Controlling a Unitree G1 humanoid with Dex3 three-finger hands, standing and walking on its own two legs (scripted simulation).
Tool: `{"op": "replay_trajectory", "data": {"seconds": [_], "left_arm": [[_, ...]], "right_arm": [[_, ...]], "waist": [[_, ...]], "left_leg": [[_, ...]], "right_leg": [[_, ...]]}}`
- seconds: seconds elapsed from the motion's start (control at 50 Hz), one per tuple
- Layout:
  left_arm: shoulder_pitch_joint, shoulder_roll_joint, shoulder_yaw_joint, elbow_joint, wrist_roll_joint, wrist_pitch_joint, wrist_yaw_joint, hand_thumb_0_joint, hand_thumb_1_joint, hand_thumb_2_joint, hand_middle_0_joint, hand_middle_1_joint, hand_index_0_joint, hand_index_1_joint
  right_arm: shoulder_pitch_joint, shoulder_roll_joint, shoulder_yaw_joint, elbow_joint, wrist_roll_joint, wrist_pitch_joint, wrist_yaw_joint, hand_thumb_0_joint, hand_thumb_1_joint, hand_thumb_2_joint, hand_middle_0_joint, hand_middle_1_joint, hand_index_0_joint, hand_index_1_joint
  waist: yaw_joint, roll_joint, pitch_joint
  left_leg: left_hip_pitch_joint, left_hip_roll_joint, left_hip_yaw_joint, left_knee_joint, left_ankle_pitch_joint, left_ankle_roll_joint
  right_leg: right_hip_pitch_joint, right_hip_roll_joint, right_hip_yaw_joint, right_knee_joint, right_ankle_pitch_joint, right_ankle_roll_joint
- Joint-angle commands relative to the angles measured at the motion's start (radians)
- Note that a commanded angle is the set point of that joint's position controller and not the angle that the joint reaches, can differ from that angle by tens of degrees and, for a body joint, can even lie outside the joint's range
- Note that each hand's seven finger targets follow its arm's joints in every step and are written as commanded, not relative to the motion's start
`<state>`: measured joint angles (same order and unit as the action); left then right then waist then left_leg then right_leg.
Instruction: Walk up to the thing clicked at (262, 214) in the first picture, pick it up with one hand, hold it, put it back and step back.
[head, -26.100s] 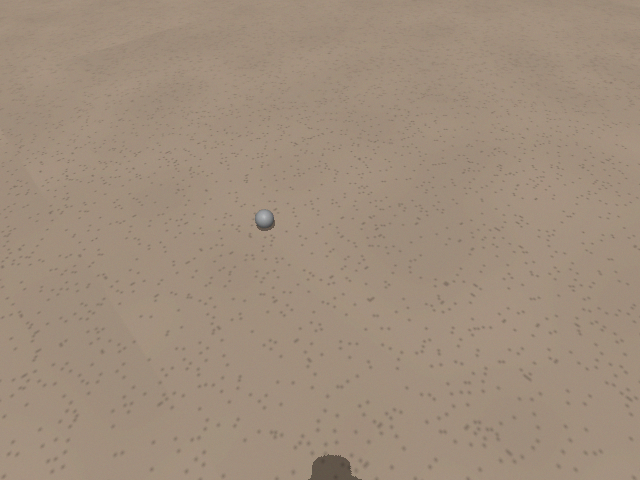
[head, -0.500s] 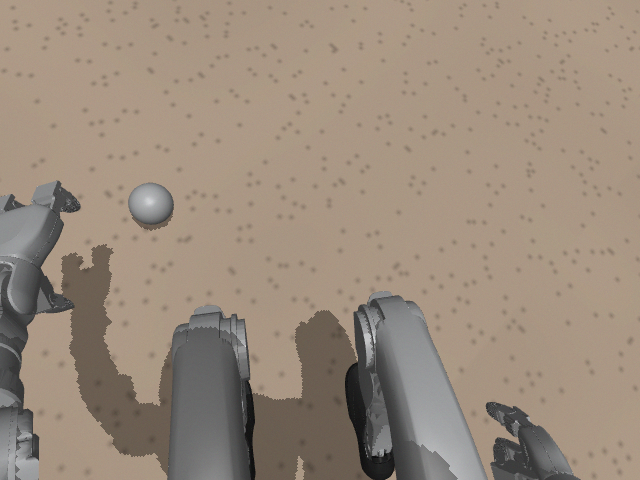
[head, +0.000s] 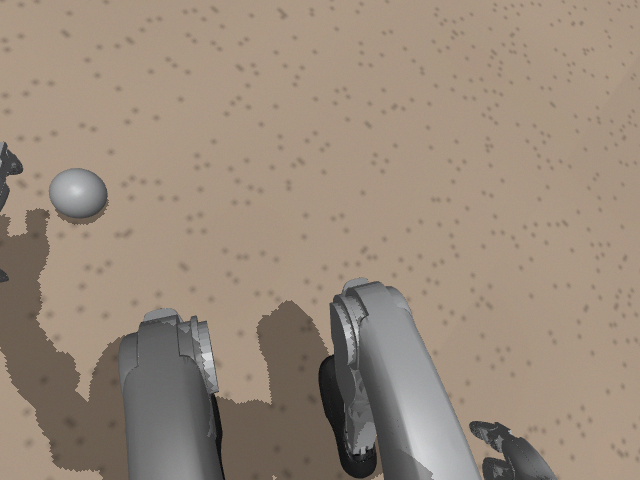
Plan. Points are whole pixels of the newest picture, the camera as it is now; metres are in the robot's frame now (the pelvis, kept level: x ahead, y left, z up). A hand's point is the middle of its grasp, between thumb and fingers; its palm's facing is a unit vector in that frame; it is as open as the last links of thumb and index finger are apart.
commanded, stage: rise first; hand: left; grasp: from above
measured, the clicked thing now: (79, 193) +0.54 +0.31 -0.32
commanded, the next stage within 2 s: none
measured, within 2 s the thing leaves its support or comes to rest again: neither
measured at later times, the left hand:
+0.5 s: hand (6, 217) +0.46 +0.35 -0.18, palm faces -0.46 -0.08 -0.88, open 14.1 cm
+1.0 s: hand (19, 206) +0.48 +0.34 -0.20, palm faces -0.46 -0.07 -0.89, open 14.2 cm
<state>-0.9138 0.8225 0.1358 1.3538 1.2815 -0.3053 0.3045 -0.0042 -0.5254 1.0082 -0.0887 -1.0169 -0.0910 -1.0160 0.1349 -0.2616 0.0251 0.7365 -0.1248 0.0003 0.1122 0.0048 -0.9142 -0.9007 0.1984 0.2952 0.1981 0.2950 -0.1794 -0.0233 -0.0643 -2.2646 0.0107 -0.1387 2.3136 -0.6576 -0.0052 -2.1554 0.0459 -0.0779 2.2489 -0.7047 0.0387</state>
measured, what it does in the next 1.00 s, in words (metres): stands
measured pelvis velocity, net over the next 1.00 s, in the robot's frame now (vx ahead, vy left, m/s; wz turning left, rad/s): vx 0.00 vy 0.00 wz -0.05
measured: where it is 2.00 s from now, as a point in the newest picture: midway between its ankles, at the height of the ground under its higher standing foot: (281, 451)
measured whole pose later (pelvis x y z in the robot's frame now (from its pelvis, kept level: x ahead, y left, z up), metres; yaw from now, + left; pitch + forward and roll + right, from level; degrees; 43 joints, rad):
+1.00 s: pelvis +0.00 +0.00 -0.03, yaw -3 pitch +33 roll -11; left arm -1.03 0.93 0.13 1.44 1.27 -0.26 0.30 0.00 -0.56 1.02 -0.08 -1.05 -0.08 -1.05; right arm 0.13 -0.27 0.13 0.69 -0.15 0.01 0.13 0.00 -0.92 -0.90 0.20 0.30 0.20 0.30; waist -0.25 -0.04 0.01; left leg -2.34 0.02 -0.18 2.42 -0.68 -0.01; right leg -2.22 0.07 -0.11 2.32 -0.71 0.05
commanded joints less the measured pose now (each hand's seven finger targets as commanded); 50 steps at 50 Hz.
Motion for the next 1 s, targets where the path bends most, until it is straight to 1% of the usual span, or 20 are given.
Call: {"op": "replay_trajectory", "data": {"seconds": [0.0,0.1,0.12,0.18,0.2,0.22,0.24,0.3,0.32,0.46,0.48,0.5,0.58,0.76,0.78,0.8,0.82,0.88,0.94,0.98], "left_arm": [[-0.318,0.291,0.03,-0.129,-0.01,0.017,0.046,0.0,-0.56,1.009,-0.06,-1.039,-0.064,-1.034],[-0.328,0.315,0.038,-0.116,-0.021,0.032,0.042,0.0,-0.557,1.001,-0.056,-1.056,-0.064,-1.047],[-0.348,0.318,0.037,-0.121,-0.018,0.033,0.043,0.0,-0.553,1.0,-0.056,-1.052,-0.065,-1.042],[-0.33,0.307,0.031,-0.102,-0.021,0.039,0.041,0.0,-0.557,1.0,-0.055,-1.058,-0.065,-1.048],[-0.351,0.317,0.033,-0.118,-0.022,0.036,0.039,0.0,-0.56,1.005,-0.054,-1.052,-0.062,-1.043],[-0.343,0.329,0.043,-0.119,-0.021,0.036,0.04,0.0,-0.562,1.005,-0.053,-1.053,-0.061,-1.045],[-0.333,0.316,0.028,-0.106,-0.019,0.04,0.038,0.0,-0.566,1.006,-0.054,-1.058,-0.061,-1.05],[-0.336,0.318,0.031,-0.094,-0.024,0.038,0.038,0.0,-0.557,1.0,-0.054,-1.062,-0.064,-1.051],[-0.352,0.333,0.038,-0.118,-0.026,0.037,0.04,0.0,-0.561,1.001,-0.054,-1.061,-0.063,-1.052],[-0.356,0.345,0.035,-0.103,-0.031,0.033,0.039,0.0,-0.563,1.006,-0.055,-1.053,-0.061,-1.045],[-0.363,0.354,0.031,-0.102,-0.027,0.033,0.038,0.0,-0.611,1.074,-0.063,-1.02,-0.039,-1.045],[-0.353,0.346,0.028,-0.092,-0.03,0.036,0.038,0.0,-0.586,1.027,-0.058,-1.048,-0.055,-1.05],[-0.371,0.346,0.019,-0.09,-0.026,0.036,0.037,0.0,-0.584,1.026,-0.058,-1.042,-0.055,-1.045],[-0.398,0.389,0.028,-0.071,-0.021,0.039,0.042,0.0,-0.577,1.021,-0.06,-1.044,-0.059,-1.045],[-0.386,0.382,0.022,-0.065,-0.021,0.04,0.04,0.0,-0.587,1.03,-0.061,-1.045,-0.057,-1.049],[-0.381,0.39,0.028,-0.063,-0.025,0.042,0.041,0.0,-0.579,1.018,-0.059,-1.055,-0.06,-1.054],[-0.392,0.381,0.023,-0.064,-0.029,0.044,0.041,0.0,-0.578,1.019,-0.06,-1.049,-0.059,-1.05],[-0.401,0.401,0.029,-0.072,-0.025,0.042,0.038,0.0,-0.579,1.021,-0.062,-1.046,-0.061,-1.047],[-0.389,0.391,0.02,-0.053,-0.027,0.044,0.036,0.0,-0.584,1.022,-0.06,-1.044,-0.057,-1.046],[-0.419,0.385,0.014,-0.068,-0.03,0.041,0.035,0.0,-0.577,1.018,-0.06,-1.05,-0.059,-1.05]], "right_arm": [[0.2,-0.246,-0.065,-0.021,0.0,-0.003,-0.005,0.0,-0.912,-0.906,0.199,0.3,0.2,0.3],[0.206,-0.243,-0.049,-0.026,-0.004,-0.002,-0.001,0.0,-0.912,-0.906,0.199,0.3,0.2,0.3],[0.208,-0.246,-0.047,-0.025,-0.006,-0.002,0.0,0.0,-0.911,-0.905,0.199,0.3,0.2,0.3],[0.2,-0.25,-0.041,-0.026,-0.007,-0.001,0.001,0.0,-0.911,-0.905,0.199,0.3,0.2,0.3],[0.201,-0.254,-0.039,-0.029,-0.007,-0.001,0.003,0.0,-0.909,-0.904,0.199,0.3,0.2,0.3],[0.198,-0.26,-0.04,-0.029,-0.006,0.0,0.003,0.0,-0.909,-0.904,0.199,0.3,0.2,0.3],[0.199,-0.251,-0.03,-0.031,-0.007,0.003,0.004,0.0,-0.911,-0.905,0.199,0.3,0.2,0.3],[0.211,-0.253,-0.024,-0.035,-0.01,0.007,0.008,0.0,-0.91,-0.904,0.199,0.3,0.2,0.3],[0.211,-0.253,-0.022,-0.035,-0.009,0.007,0.007,0.0,-0.911,-0.905,0.199,0.3,0.2,0.3],[0.207,-0.267,-0.009,-0.036,-0.014,0.009,0.008,0.0,-0.907,-0.903,0.199,0.3,0.2,0.3],[0.208,-0.265,-0.002,-0.037,-0.016,0.009,0.01,0.0,-0.913,-0.905,0.199,0.3,0.199,0.3],[0.207,-0.27,-0.005,-0.037,-0.014,0.009,0.011,0.0,-0.912,-0.905,0.199,0.3,0.2,0.3],[0.21,-0.275,0.001,-0.038,-0.017,0.011,0.012,0.0,-0.911,-0.905,0.199,0.3,0.2,0.3],[0.211,-0.279,0.019,-0.04,-0.02,0.011,0.011,0.0,-0.908,-0.903,0.2,0.3,0.2,0.3],[0.215,-0.278,0.022,-0.042,-0.021,0.012,0.012,0.0,-0.91,-0.904,0.199,0.3,0.2,0.3],[0.21,-0.279,0.02,-0.041,-0.017,0.013,0.011,0.0,-0.911,-0.904,0.199,0.3,0.2,0.3],[0.215,-0.279,0.024,-0.043,-0.02,0.011,0.013,0.0,-0.911,-0.904,0.199,0.3,0.2,0.3],[0.218,-0.28,0.023,-0.045,-0.018,0.014,0.011,0.0,-0.909,-0.903,0.2,0.3,0.2,0.3],[0.213,-0.279,0.029,-0.045,-0.021,0.015,0.011,0.0,-0.909,-0.903,0.199,0.3,0.2,0.3],[0.217,-0.282,0.029,-0.05,-0.02,0.012,0.011,0.0,-0.908,-0.902,0.2,0.3,0.2,0.3]], "waist": [[0.001,0.322,-0.683],[-0.009,0.286,-0.681],[-0.018,0.303,-0.681],[-0.014,0.323,-0.663],[-0.024,0.342,-0.671],[-0.015,0.354,-0.675],[-0.016,0.362,-0.659],[-0.033,0.317,-0.665],[-0.026,0.32,-0.681],[-0.037,0.35,-0.64],[-0.039,0.377,-0.641],[-0.039,0.364,-0.649],[-0.057,0.372,-0.633],[-0.064,0.374,-0.637],[-0.067,0.363,-0.632],[-0.056,0.359,-0.63],[-0.073,0.362,-0.624],[-0.067,0.356,-0.641],[-0.067,0.353,-0.62],[-0.087,0.366,-0.611]], "left_leg": [[0.593,0.001,0.068,-0.234,0.149,0.03],[0.552,0.005,0.07,-0.206,0.167,0.038],[0.542,0.005,0.075,-0.197,0.169,0.038],[0.57,0.009,0.057,-0.205,0.166,0.031],[0.572,0.009,0.049,-0.206,0.17,0.027],[0.59,0.011,0.04,-0.212,0.179,0.024],[0.586,0.01,0.049,-0.201,0.194,0.027],[0.538,0.008,0.056,-0.179,0.192,0.034],[0.542,0.008,0.061,-0.173,0.201,0.036],[0.533,0.012,0.044,-0.176,0.169,0.029],[0.536,0.012,0.046,-0.174,0.174,0.027],[0.557,0.015,0.036,-0.175,0.179,0.026],[0.543,0.014,0.036,-0.163,0.168,0.027],[0.508,0.012,0.044,-0.143,0.164,0.03],[0.499,0.011,0.047,-0.138,0.171,0.032],[0.495,0.011,0.051,-0.136,0.171,0.034],[0.498,0.012,0.045,-0.135,0.177,0.032],[0.488,0.011,0.051,-0.128,0.173,0.034],[0.478,0.011,0.048,-0.13,0.159,0.034],[0.488,0.012,0.038,-0.134,0.157,0.032]], "right_leg": [[0.242,0.022,-0.074,-0.227,0.204,-0.076],[0.279,0.028,-0.077,-0.225,0.231,-0.069],[0.28,0.029,-0.077,-0.224,0.233,-0.067],[0.239,0.029,-0.084,-0.204,0.225,-0.073],[0.23,0.028,-0.089,-0.191,0.227,-0.075],[0.219,0.026,-0.091,-0.181,0.232,-0.076],[0.23,0.029,-0.089,-0.187,0.246,-0.075],[0.267,0.035,-0.091,-0.193,0.258,-0.07],[0.277,0.036,-0.088,-0.197,0.264,-0.069],[0.231,0.033,-0.1,-0.17,0.236,-0.072],[0.238,0.034,-0.101,-0.166,0.241,-0.073],[0.219,0.035,-0.104,-0.161,0.243,-0.074],[0.21,0.035,-0.105,-0.161,0.241,-0.072],[0.227,0.038,-0.109,-0.156,0.242,-0.069],[0.241,0.041,-0.107,-0.159,0.249,-0.068],[0.24,0.041,-0.104,-0.162,0.249,-0.069],[0.234,0.038,-0.107,-0.154,0.254,-0.068],[0.252,0.042,-0.106,-0.16,0.252,-0.066],[0.239,0.042,-0.109,-0.16,0.238,-0.067],[0.225,0.04,-0.113,-0.156,0.24,-0.067]]}}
